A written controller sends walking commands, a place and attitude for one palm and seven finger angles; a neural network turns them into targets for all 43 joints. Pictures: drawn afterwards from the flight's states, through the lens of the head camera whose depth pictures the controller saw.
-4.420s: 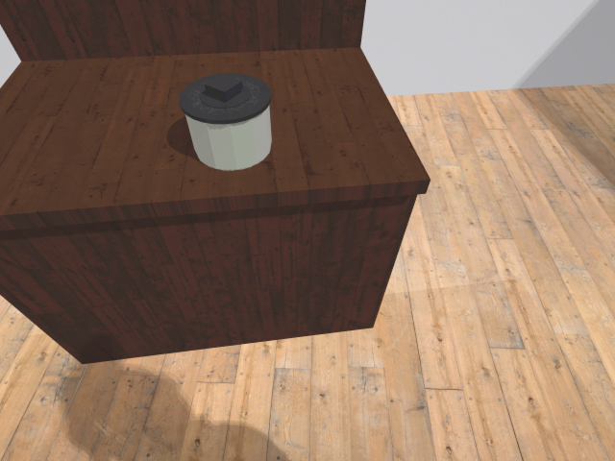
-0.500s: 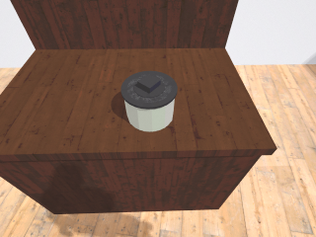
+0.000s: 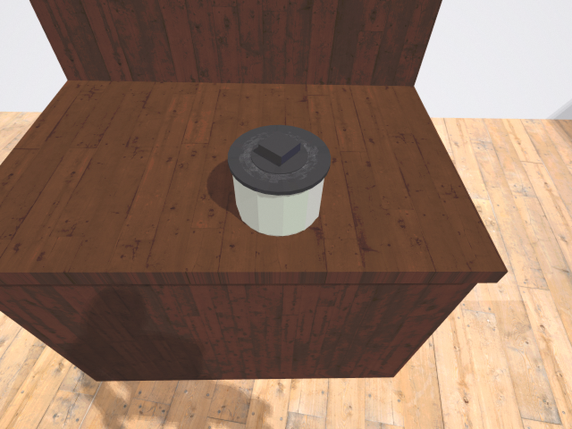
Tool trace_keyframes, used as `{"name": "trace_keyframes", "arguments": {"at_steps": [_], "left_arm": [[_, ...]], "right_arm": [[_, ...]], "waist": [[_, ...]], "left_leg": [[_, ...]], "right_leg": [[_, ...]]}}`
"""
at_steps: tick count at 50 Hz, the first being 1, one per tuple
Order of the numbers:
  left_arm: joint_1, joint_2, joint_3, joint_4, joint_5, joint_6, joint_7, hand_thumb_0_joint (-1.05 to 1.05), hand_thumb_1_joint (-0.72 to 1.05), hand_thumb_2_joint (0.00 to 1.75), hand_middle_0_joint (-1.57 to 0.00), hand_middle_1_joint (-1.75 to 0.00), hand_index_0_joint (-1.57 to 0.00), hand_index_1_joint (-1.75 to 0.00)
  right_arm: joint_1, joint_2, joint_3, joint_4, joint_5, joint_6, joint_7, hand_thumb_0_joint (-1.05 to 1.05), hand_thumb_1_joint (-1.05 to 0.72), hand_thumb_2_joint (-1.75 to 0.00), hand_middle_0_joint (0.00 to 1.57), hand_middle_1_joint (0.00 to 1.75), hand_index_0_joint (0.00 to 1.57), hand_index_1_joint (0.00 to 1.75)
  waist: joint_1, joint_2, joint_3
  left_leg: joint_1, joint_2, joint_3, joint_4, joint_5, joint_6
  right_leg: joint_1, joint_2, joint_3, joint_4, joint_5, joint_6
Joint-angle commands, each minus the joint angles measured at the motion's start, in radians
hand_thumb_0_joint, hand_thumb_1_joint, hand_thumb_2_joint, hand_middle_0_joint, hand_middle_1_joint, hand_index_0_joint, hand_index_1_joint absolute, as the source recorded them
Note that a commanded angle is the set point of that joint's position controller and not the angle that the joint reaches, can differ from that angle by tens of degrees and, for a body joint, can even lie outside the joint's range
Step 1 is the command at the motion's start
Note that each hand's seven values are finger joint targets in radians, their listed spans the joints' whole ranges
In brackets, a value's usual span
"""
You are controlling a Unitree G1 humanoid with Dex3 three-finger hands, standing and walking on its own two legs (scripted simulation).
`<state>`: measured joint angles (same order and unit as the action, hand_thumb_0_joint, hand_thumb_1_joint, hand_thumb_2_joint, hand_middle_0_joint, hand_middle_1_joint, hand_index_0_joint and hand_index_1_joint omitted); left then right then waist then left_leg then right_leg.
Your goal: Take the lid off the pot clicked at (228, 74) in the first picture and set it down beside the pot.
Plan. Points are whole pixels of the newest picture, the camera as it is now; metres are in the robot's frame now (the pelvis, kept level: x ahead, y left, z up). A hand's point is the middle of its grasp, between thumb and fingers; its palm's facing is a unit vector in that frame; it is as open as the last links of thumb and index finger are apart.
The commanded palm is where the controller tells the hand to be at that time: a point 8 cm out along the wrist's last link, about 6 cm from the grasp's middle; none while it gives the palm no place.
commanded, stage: look again from close up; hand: left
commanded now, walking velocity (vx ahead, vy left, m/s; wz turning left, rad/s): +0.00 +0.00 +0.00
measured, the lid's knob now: (279, 147) +0.53 +0.05 +0.10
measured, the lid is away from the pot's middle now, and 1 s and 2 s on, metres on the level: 0.00 0.00 0.00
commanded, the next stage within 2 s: shuffle to correct the standing spot in 0.22 s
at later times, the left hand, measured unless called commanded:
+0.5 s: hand out of the picture -0.01 +0.17 -0.18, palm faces +0.04 -0.99 -0.15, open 7.4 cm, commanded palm none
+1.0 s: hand out of the picture -0.01 +0.11 -0.20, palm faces +0.12 -0.98 -0.13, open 7.4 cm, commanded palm none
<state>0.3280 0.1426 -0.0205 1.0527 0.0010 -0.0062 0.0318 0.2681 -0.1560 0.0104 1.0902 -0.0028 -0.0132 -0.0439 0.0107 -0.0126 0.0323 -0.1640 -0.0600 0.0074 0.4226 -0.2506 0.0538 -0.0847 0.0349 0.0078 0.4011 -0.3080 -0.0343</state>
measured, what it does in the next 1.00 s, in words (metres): shifts its weight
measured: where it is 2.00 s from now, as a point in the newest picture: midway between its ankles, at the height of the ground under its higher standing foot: outside the picture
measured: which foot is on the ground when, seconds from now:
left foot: down 0.00-1.00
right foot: down 0.00-1.00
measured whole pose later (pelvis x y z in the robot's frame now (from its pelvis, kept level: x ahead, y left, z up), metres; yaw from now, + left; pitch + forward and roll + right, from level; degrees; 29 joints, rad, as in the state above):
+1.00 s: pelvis +0.06 -0.03 -0.02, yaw +4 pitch +0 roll +0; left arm 0.41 0.14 0.02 1.02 0.02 0.01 0.04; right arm 0.22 -0.13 -0.04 1.07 -0.01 0.01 -0.06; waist 0.02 -0.06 0.08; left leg -0.33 -0.01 0.06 0.73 -0.46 0.04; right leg -0.06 0.09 -0.07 0.53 -0.45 -0.11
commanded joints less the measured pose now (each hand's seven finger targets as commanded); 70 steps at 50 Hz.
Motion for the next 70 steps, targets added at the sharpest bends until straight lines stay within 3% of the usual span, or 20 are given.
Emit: {"name": "trace_keyframes", "arguments": {"at_steps": [1, 16, 23, 31, 38, 40, 42, 46, 49, 50, 51, 52, 53, 55, 57, 60, 63, 67, 69, 70], "left_arm": [[0.074, 0.098, 0.021, -0.028, 0.005, -0.009, 0.012, 0.00, 0.90, 0.90, -0.20, -0.30, -0.20, -0.30], [0.085, 0.093, 0.020, -0.019, 0.005, -0.009, 0.013, 0.00, 0.90, 0.90, -0.20, -0.30, -0.20, -0.30], [0.095, 0.071, 0.018, -0.015, 0.013, 0.002, 0.003, 0.00, 0.90, 0.90, -0.20, -0.30, -0.20, -0.30], [0.128, 0.064, 0.023, -0.009, 0.015, -0.001, 0.006, 0.00, 0.90, 0.90, -0.20, -0.30, -0.20, -0.30], [0.171, 0.073, 0.045, -0.015, 0.016, 0.004, 0.013, 0.00, 0.90, 0.90, -0.20, -0.30, -0.20, -0.30], [0.203, 0.095, 0.057, -0.021, 0.019, 0.008, 0.015, 0.00, 0.90, 0.90, -0.20, -0.30, -0.20, -0.30], [0.232, 0.112, 0.065, -0.019, 0.023, 0.012, 0.017, 0.00, 0.90, 0.90, -0.20, -0.30, -0.20, -0.30], [0.205, 0.114, 0.066, -0.049, 0.037, 0.009, 0.023, 0.00, 0.90, 0.90, -0.20, -0.30, -0.20, -0.30], [0.091, 0.151, 0.066, -0.088, 0.016, 0.005, 0.013, 0.00, 0.90, 0.90, -0.20, -0.30, -0.20, -0.30], [0.061, 0.146, 0.068, -0.103, 0.006, 0.002, 0.008, 0.00, 0.90, 0.90, -0.20, -0.30, -0.20, -0.30], [0.044, 0.108, 0.068, -0.124, -0.006, 0.002, 0.003, 0.00, 0.90, 0.90, -0.20, -0.30, -0.20, -0.30], [0.047, 0.108, 0.068, -0.144, -0.006, 0.006, 0.006, 0.00, 0.90, 0.90, -0.20, -0.30, -0.20, -0.30], [0.043, 0.135, 0.079, -0.150, 0.011, 0.019, 0.012, 0.00, 0.90, 0.90, -0.20, -0.30, -0.20, -0.30], [0.026, 0.123, 0.081, -0.171, 0.028, 0.041, 0.000, 0.00, 0.90, 0.90, -0.20, -0.30, -0.20, -0.30], [0.074, 0.098, 0.077, -0.158, 0.029, 0.052, -0.018, 0.00, 0.90, 0.90, -0.20, -0.30, -0.20, -0.30], [0.061, 0.079, 0.073, -0.170, 0.021, 0.059, -0.026, 0.00, 0.90, 0.90, -0.20, -0.30, -0.20, -0.30], [-0.012, 0.087, 0.071, -0.196, 0.020, 0.053, -0.027, 0.00, 0.90, 0.90, -0.20, -0.30, -0.20, -0.30], [0.005, 0.097, 0.072, -0.187, 0.014, 0.032, -0.027, 0.00, 0.90, 0.90, -0.20, -0.30, -0.20, -0.30], [0.064, 0.171, 0.085, -0.162, 0.014, 0.022, -0.020, 0.00, 0.90, 0.90, -0.20, -0.30, -0.20, -0.30], [0.071, 0.233, 0.094, -0.154, 0.023, 0.021, -0.011, 0.00, 0.90, 0.90, -0.20, -0.30, -0.20, -0.30]], "right_arm": [[0.054, -0.093, -0.015, -0.032, -0.001, -0.019, -0.002, 0.00, -0.90, -0.90, 0.20, 0.30, 0.20, 0.30], [0.070, -0.084, -0.015, -0.020, 0.001, -0.022, -0.002, 0.00, -0.90, -0.90, 0.20, 0.30, 0.20, 0.30], [0.075, -0.098, -0.029, -0.016, -0.004, -0.017, 0.003, 0.00, -0.90, -0.90, 0.20, 0.30, 0.20, 0.30], [0.110, -0.099, -0.044, -0.017, -0.007, -0.017, -0.006, 0.00, -0.90, -0.90, 0.20, 0.30, 0.20, 0.30], [0.102, -0.082, -0.053, -0.023, -0.006, -0.013, -0.019, 0.00, -0.90, -0.90, 0.20, 0.30, 0.20, 0.30], [0.079, -0.073, -0.057, -0.036, -0.003, -0.011, -0.021, 0.00, -0.90, -0.90, 0.20, 0.30, 0.20, 0.30], [0.027, -0.051, -0.056, -0.054, -0.003, -0.005, -0.022, 0.00, -0.90, -0.90, 0.20, 0.30, 0.20, 0.30], [-0.074, -0.041, -0.059, -0.093, -0.006, -0.006, -0.016, 0.00, -0.90, -0.90, 0.20, 0.30, 0.20, 0.30], [0.081, -0.041, -0.067, -0.048, -0.003, -0.008, -0.017, 0.00, -0.90, -0.90, 0.20, 0.30, 0.20, 0.30], [0.168, -0.077, -0.074, -0.028, -0.007, -0.009, -0.026, 0.00, -0.90, -0.90, 0.20, 0.30, 0.20, 0.30], [0.248, -0.150, -0.090, -0.022, -0.023, -0.012, -0.030, 0.00, -0.90, -0.90, 0.20, 0.30, 0.20, 0.30], [0.239, -0.192, -0.091, -0.044, -0.018, -0.002, -0.029, 0.00, -0.90, -0.90, 0.20, 0.30, 0.20, 0.30], [0.138, -0.188, -0.089, -0.079, -0.021, -0.003, -0.020, 0.00, -0.90, -0.90, 0.20, 0.30, 0.20, 0.30], [-0.040, -0.144, -0.080, -0.133, -0.027, -0.012, -0.020, 0.00, -0.90, -0.90, 0.20, 0.30, 0.20, 0.30], [-0.099, -0.130, -0.072, -0.160, -0.030, -0.023, -0.009, 0.00, -0.90, -0.90, 0.20, 0.30, 0.20, 0.30], [-0.079, -0.160, -0.082, -0.172, -0.033, -0.019, 0.008, 0.00, -0.90, -0.90, 0.20, 0.30, 0.20, 0.30], [-0.043, -0.176, -0.099, -0.168, -0.035, -0.003, 0.013, 0.00, -0.90, -0.90, 0.20, 0.30, 0.20, 0.30], [-0.015, -0.197, -0.112, -0.168, -0.023, 0.021, 0.006, 0.00, -0.90, -0.90, 0.20, 0.30, 0.20, 0.30], [0.024, -0.158, -0.111, -0.168, -0.013, 0.027, 0.008, 0.00, -0.90, -0.90, 0.20, 0.30, 0.20, 0.30], [0.043, -0.107, -0.100, -0.177, -0.005, 0.034, 0.006, 0.00, -0.90, -0.90, 0.20, 0.30, 0.20, 0.30]], "waist": [[-0.003, 0.006, 0.041], [0.000, -0.005, 0.046], [-0.005, 0.055, 0.083], [-0.008, 0.052, 0.035], [-0.008, -0.040, -0.010], [0.005, -0.120, -0.001], [0.020, -0.188, 0.032], [0.023, -0.063, 0.081], [-0.080, -0.062, -0.003], [-0.126, -0.038, -0.028], [-0.149, 0.163, -0.072], [-0.121, 0.157, -0.082], [-0.073, 0.064, -0.023], [0.009, 0.099, 0.106], [0.052, 0.128, 0.103], [0.046, 0.135, 0.060], [-0.001, 0.228, 0.042], [-0.010, 0.201, -0.043], [-0.006, 0.029, -0.099], [-0.015, -0.184, -0.144]], "left_leg": [[0.029, 0.148, -0.120, -0.052, 0.253, 0.002], [0.024, 0.145, -0.129, -0.055, 0.251, 0.008], [-0.039, 0.186, -0.239, -0.132, -0.024, 0.053], [-0.020, 0.215, -0.286, -0.071, 0.152, 0.086], [-0.062, 0.158, -0.137, 0.120, 0.338, 0.045], [-0.169, 0.112, -0.055, 0.229, 0.233, 0.021], [-0.302, 0.051, 0.027, 0.377, -0.129, -0.016], [-0.385, 0.057, 0.054, 0.472, -0.350, -0.027], [-0.071, 0.025, 0.099, 0.122, -0.014, -0.009], [0.125, 0.104, -0.002, 0.060, 0.216, 0.038], [0.226, 0.403, -0.382, -0.005, 0.549, 0.191], [0.139, 0.546, -0.583, -0.072, 0.691, 0.323], [-0.004, 0.522, -0.515, -0.100, 0.506, 0.311], [-0.159, 0.461, -0.402, -0.114, 0.278, 0.228], [-0.250, 0.354, -0.203, -0.115, 0.211, 0.144], [-0.225, 0.298, -0.107, -0.119, 0.157, 0.105], [-0.117, 0.305, -0.103, -0.079, 0.202, 0.089], [-0.056, 0.282, -0.095, 0.098, 0.350, 0.008], [-0.118, 0.196, -0.010, 0.254, 0.254, -0.051], [-0.237, 0.120, 0.061, 0.370, 0.013, -0.084]], "right_leg": [[-0.083, -0.137, 0.093, -0.059, 0.236, -0.024], [-0.083, -0.137, 0.084, -0.058, 0.214, -0.020], [-0.126, -0.088, -0.003, 0.012, -0.004, -0.004], [-0.130, -0.084, -0.035, 0.052, 0.024, -0.009], [-0.020, -0.120, 0.023, 0.059, 0.339, -0.035], [0.069, -0.169, 0.077, 0.042, 0.553, -0.049], [0.147, -0.242, 0.155, 0.012, 0.800, -0.122], [0.157, -0.273, 0.156, 0.039, 1.040, -0.232], [0.027, -0.159, 0.042, 0.238, 1.098, -0.108], [-0.147, -0.125, 0.016, 0.393, 0.955, -0.045], [-0.365, -0.012, -0.055, 0.731, 0.264, 0.026], [-0.414, 0.026, 0.054, 0.962, -0.250, 0.030], [-0.400, -0.013, 0.128, 1.003, -0.258, 0.010], [-0.453, -0.046, 0.138, 0.973, -0.212, 0.012], [-0.392, -0.046, 0.082, 0.915, -0.145, 0.021], [-0.375, -0.052, -0.002, 0.765, -0.109, 0.051], [-0.377, -0.080, -0.055, 0.515, -0.146, 0.073], [-0.189, -0.052, -0.112, 0.134, 0.011, 0.070], [-0.005, -0.122, -0.038, 0.023, 0.369, 0.050], [0.097, -0.261, 0.095, 0.070, 0.749, -0.004]]}}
